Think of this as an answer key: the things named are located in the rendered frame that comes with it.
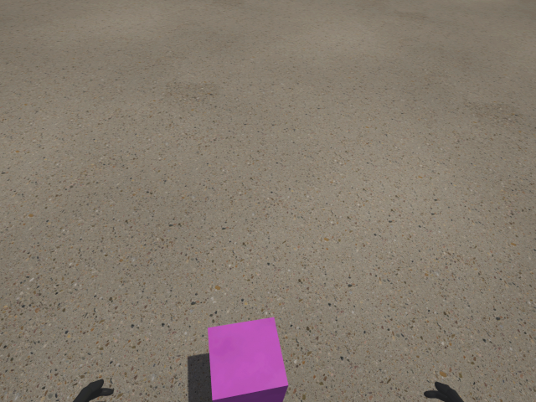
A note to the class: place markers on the left robot hand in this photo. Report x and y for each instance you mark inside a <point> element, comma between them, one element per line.
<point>92,391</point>

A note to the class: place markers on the carton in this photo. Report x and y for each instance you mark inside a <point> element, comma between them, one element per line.
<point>246,363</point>

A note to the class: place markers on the right robot hand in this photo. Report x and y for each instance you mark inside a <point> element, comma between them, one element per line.
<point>444,393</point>

